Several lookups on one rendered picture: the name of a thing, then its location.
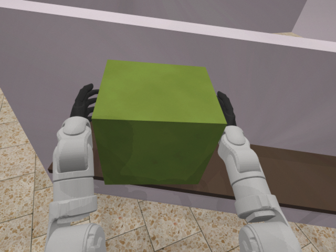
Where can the robot left hand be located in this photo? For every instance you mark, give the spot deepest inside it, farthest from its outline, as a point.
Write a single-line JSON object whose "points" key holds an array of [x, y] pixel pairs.
{"points": [[80, 107]]}

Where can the left robot forearm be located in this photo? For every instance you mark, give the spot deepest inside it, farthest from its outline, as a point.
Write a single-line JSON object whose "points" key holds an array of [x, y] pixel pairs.
{"points": [[73, 172]]}

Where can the left robot upper arm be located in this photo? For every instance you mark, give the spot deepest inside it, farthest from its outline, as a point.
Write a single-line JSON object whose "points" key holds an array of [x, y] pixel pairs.
{"points": [[78, 238]]}

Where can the right robot upper arm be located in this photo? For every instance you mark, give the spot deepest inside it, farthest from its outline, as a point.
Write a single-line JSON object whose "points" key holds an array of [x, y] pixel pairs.
{"points": [[267, 237]]}

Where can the right robot forearm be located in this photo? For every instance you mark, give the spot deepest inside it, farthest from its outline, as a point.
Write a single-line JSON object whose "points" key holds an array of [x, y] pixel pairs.
{"points": [[254, 201]]}

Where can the robot right hand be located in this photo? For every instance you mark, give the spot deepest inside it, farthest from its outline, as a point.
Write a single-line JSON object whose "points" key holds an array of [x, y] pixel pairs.
{"points": [[226, 108]]}

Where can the table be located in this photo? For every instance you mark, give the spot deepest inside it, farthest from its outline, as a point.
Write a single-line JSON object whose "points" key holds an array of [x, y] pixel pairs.
{"points": [[299, 180]]}

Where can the carton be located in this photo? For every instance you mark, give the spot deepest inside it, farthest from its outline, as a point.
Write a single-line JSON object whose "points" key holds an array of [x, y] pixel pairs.
{"points": [[155, 123]]}

